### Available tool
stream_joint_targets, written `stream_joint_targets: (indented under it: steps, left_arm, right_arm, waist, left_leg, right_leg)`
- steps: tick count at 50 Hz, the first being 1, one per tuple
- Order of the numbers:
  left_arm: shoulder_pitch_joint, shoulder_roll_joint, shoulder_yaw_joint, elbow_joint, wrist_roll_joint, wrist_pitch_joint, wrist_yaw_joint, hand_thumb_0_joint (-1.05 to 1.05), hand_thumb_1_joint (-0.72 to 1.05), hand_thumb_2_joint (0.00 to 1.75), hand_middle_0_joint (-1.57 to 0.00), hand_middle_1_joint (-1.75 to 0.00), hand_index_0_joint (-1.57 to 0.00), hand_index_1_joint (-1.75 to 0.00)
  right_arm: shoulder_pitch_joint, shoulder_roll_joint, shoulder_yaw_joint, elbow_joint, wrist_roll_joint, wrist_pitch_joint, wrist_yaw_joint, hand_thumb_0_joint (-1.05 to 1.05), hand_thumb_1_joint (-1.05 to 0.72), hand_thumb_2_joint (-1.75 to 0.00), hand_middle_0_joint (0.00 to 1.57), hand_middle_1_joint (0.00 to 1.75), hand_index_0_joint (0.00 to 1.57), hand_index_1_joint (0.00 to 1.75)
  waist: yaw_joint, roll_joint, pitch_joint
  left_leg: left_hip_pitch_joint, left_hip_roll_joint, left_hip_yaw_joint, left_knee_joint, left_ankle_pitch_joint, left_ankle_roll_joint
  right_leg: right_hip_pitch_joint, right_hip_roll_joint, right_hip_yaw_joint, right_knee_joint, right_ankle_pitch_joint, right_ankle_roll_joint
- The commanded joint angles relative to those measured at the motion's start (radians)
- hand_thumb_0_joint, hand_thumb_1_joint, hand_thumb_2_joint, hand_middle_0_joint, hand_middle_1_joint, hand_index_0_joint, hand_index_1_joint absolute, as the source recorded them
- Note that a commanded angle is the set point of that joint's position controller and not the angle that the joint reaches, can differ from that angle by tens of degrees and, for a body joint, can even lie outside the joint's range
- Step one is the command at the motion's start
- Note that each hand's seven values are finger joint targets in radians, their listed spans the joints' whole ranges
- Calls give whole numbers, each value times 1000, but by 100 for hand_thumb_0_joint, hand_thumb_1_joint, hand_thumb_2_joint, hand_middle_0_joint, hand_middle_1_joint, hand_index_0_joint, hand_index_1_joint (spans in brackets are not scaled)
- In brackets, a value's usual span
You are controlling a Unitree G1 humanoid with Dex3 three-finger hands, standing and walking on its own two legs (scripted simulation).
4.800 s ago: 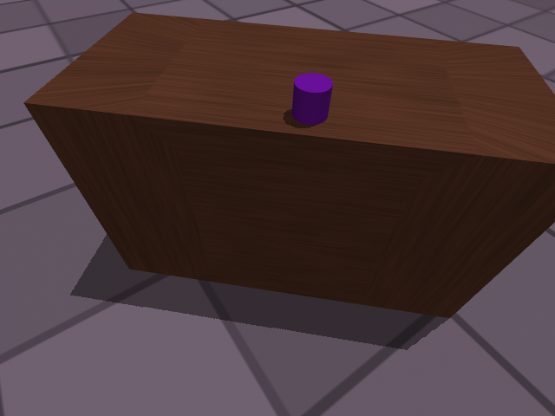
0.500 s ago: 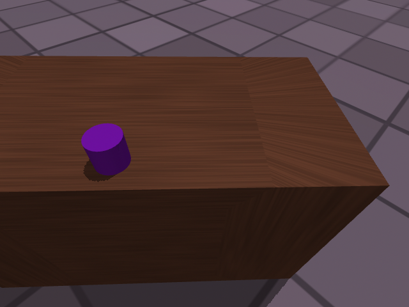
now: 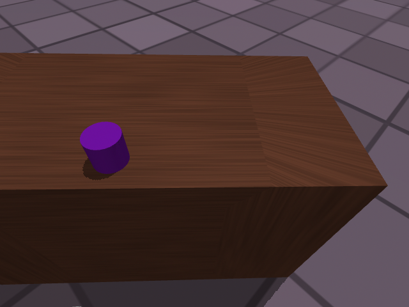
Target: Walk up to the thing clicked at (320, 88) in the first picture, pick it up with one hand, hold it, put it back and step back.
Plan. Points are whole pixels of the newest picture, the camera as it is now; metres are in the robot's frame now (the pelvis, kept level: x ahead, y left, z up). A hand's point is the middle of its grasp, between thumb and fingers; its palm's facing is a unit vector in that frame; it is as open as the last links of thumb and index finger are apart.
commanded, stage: stand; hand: left
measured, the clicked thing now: (106, 148) +0.43 +0.23 +0.06
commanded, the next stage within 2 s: rise first in 1.94 s
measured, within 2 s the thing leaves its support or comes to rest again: neither
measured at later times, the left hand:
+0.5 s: hand out of the picture +0.06 +0.25 -0.16, palm faces -0.03 -0.94 -0.34, open 7.4 cm
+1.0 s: hand out of the picture +0.07 +0.25 -0.16, palm faces -0.03 -0.94 -0.34, open 7.4 cm
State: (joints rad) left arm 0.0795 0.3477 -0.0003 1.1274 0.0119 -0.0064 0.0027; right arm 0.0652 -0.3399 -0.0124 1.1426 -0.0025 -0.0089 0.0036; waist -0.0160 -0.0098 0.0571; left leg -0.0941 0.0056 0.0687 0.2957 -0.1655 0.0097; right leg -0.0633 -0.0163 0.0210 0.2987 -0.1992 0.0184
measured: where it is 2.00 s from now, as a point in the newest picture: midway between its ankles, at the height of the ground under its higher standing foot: outside the picture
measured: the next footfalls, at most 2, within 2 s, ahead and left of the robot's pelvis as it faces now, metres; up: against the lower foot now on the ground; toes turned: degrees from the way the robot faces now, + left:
none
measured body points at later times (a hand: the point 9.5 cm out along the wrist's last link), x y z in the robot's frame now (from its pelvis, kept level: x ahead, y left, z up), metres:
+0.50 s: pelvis -0.01 -0.01 +0.00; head +0.00 +0.00 +0.45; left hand +0.06 +0.30 -0.14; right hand +0.06 -0.31 -0.13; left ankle +0.00 +0.11 -0.75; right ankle -0.02 -0.13 -0.75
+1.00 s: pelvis +0.00 -0.01 +0.00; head +0.01 +0.00 +0.45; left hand +0.07 +0.30 -0.13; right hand +0.08 -0.31 -0.13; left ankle +0.00 +0.11 -0.75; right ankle -0.02 -0.13 -0.75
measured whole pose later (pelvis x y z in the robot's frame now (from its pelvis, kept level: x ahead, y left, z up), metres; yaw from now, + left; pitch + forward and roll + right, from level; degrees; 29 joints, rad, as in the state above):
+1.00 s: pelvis +0.00 -0.01 +0.00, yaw +1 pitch -2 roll +0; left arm 0.11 0.35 -0.01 1.12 0.01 -0.01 0.00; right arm 0.10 -0.34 0.00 1.14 0.00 -0.01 0.01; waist -0.01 -0.01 0.05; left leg -0.11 0.01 0.05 0.30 -0.16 0.00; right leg -0.07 -0.01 0.01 0.30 -0.20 0.01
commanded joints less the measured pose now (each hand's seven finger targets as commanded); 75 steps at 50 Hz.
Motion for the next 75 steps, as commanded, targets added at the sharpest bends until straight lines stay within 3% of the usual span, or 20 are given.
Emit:
stream_joint_targets:
  steps: [1,26,34,43,59,75]
  left_arm:
    - [-30,208,32,-59,-3,-24,12,0,90,90,-20,-30,-20,-30]
    - [8,212,30,-57,-2,-23,7,0,90,90,-20,-30,-20,-30]
    - [6,217,30,-65,0,-27,9,0,90,90,-20,-30,-20,-30]
    - [8,217,30,-58,-5,-22,7,0,90,90,-20,-30,-20,-30]
    - [4,217,31,-66,-2,-28,11,0,90,90,-20,-30,-20,-30]
    - [4,217,35,-69,-2,-27,11,0,90,90,-20,-30,-20,-30]
  right_arm:
    - [-49,-211,-35,-57,-5,-22,-10,0,-90,-90,20,30,20,30]
    - [-17,-217,-34,-48,-8,-20,-6,0,-90,-90,20,30,20,30]
    - [-13,-218,-33,-53,-7,-25,-8,0,-90,-90,20,30,20,30]
    - [1,-211,-24,-51,-7,-27,-10,0,-90,-90,20,30,20,30]
    - [-3,-215,-28,-63,-6,-25,-12,0,-90,-90,20,30,20,30]
    - [-4,-218,-31,-65,-6,-25,-14,0,-90,-90,20,30,20,30]
  waist:
    - [6,6,-88]
    - [11,17,-47]
    - [9,10,-103]
    - [10,11,-69]
    - [9,-2,-104]
    - [11,6,-98]
  left_leg:
    - [51,138,-117,-34,178,4]
    - [6,131,-139,-50,31,6]
    - [62,142,-135,-22,157,9]
    - [30,140,-136,-39,143,5]
    - [62,144,-130,-12,221,10]
    - [59,143,-127,-17,216,9]
  right_leg:
    - [-33,-119,72,-50,190,-28]
    - [-71,-115,78,-70,52,-38]
    - [-54,-119,75,-42,157,-41]
    - [-53,-118,75,-38,131,-42]
    - [-26,-125,67,-39,227,-37]
    - [-17,-126,68,-40,220,-42]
